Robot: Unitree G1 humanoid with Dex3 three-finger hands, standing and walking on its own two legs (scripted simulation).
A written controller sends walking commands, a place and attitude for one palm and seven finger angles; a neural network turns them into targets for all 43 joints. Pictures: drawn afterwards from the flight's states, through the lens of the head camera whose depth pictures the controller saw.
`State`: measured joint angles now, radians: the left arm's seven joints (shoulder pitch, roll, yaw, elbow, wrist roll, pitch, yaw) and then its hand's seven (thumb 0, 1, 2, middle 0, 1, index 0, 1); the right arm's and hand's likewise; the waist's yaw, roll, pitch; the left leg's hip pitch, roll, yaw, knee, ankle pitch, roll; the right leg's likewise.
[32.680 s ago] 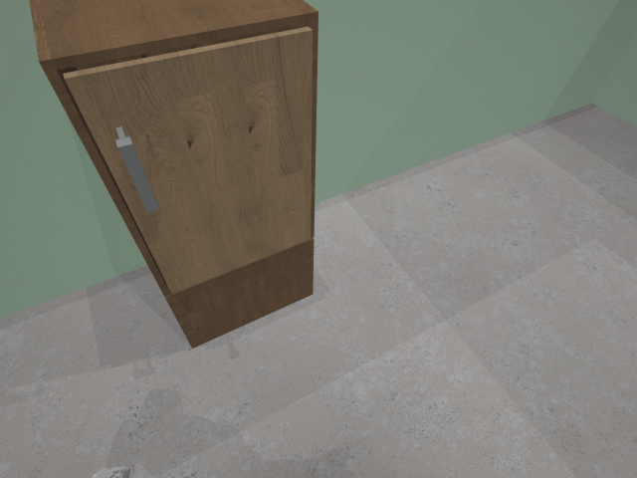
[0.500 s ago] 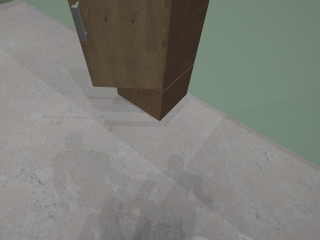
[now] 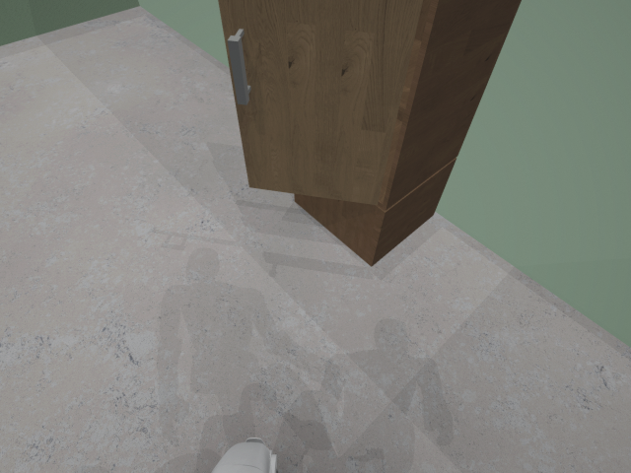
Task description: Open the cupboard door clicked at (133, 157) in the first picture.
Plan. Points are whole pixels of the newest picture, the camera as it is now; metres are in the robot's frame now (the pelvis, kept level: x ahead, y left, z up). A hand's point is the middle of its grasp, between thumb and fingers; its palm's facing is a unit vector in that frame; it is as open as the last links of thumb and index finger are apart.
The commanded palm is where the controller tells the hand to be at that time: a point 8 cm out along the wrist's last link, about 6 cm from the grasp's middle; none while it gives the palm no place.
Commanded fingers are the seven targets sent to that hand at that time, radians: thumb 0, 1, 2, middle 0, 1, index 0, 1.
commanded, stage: take the last steps up to it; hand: left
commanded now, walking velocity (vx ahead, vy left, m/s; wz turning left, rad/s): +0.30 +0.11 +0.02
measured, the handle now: (241, 67) +0.91 +0.26 +0.01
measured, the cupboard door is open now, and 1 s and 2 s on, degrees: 38 38 38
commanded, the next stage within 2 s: come to a stop and stand still in 0.78 s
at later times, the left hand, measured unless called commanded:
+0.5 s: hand (192, 346) +0.31 +0.24 -0.15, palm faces -0.06 -0.98 -0.20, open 7.4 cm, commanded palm none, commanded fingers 0.00 0.90 0.90 -0.20 -0.30 -0.20 -0.30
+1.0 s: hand (182, 346) +0.32 +0.27 -0.19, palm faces +0.03 -0.98 -0.19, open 7.3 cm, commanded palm none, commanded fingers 0.00 0.90 0.90 -0.20 -0.30 -0.20 -0.30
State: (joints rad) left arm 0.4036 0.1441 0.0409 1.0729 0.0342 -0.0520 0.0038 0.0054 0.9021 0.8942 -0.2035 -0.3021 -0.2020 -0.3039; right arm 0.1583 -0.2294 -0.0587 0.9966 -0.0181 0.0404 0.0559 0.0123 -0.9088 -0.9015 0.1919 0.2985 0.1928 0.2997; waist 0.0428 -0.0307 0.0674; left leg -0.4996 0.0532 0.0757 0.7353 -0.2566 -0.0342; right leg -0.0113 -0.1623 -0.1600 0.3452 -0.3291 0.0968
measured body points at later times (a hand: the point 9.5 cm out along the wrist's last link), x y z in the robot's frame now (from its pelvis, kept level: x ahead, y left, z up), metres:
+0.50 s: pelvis +0.16 +0.07 +0.00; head +0.18 +0.06 +0.45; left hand +0.31 +0.29 -0.13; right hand +0.10 -0.15 -0.16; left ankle +0.10 +0.14 -0.74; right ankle +0.25 -0.06 -0.71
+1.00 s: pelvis +0.33 +0.08 -0.01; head +0.35 +0.11 +0.44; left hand +0.32 +0.32 -0.18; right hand +0.39 -0.16 -0.15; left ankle +0.37 +0.18 -0.74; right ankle +0.27 -0.05 -0.72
